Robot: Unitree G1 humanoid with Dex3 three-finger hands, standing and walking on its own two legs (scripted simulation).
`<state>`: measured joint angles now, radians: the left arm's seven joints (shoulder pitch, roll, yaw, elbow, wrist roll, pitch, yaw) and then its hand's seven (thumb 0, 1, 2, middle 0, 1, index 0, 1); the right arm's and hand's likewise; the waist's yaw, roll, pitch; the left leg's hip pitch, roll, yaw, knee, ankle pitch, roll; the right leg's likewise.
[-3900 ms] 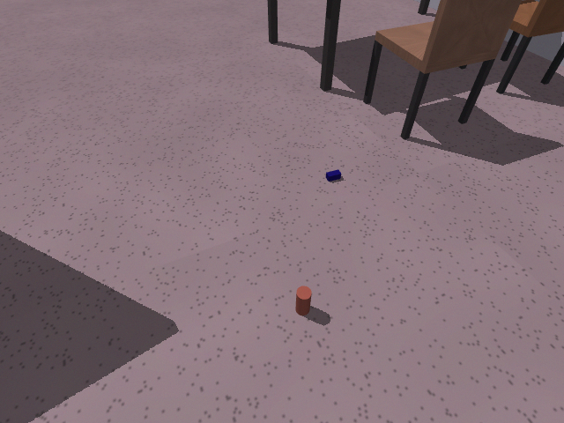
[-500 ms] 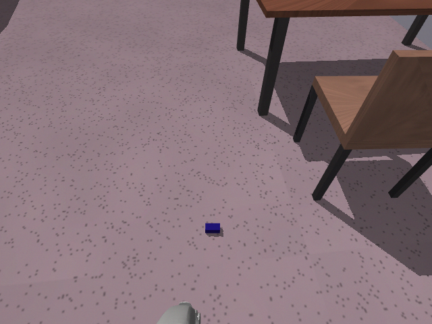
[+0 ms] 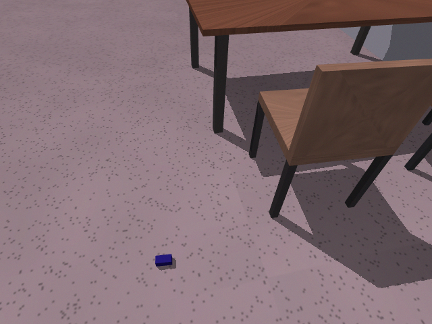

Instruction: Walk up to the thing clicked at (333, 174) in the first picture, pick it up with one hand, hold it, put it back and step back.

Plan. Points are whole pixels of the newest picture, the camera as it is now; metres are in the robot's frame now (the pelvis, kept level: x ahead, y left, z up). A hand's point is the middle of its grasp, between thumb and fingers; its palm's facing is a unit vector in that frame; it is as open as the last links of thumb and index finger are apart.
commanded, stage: walk up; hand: left
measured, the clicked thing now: (163, 260) +0.54 +0.24 -0.72
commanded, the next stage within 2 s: none
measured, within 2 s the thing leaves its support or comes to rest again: neither
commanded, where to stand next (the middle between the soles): +0.17 -0.04 m, yaw +6 degrees
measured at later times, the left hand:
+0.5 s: hand out of the picture +0.13 +0.20 -0.15, palm faces +0.07 -0.94 -0.35, open 7.4 cm
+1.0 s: hand out of the picture +0.14 +0.24 -0.13, palm faces +0.08 -0.90 -0.43, open 7.4 cm
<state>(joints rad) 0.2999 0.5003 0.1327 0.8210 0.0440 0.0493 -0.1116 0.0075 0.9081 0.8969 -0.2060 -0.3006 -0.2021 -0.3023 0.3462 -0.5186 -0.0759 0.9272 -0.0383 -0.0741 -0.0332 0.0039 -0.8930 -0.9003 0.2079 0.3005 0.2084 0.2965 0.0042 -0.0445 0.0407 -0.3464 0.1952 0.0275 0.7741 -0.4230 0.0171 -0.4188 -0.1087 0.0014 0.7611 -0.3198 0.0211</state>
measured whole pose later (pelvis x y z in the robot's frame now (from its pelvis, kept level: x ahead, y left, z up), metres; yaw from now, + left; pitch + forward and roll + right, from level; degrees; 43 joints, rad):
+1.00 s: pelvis +0.10 -0.06 +0.01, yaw +7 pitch -2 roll +1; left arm 0.14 0.44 0.03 0.98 0.01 -0.01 0.03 0.01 0.90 0.90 -0.21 -0.30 -0.20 -0.30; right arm 0.11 -0.39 -0.04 1.03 -0.02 0.01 0.02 0.00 -0.90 -0.90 0.20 0.30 0.20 0.29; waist 0.01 -0.03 0.13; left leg -0.32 0.01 0.01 0.68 -0.33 -0.01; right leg -0.34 -0.09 0.01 0.75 -0.43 0.01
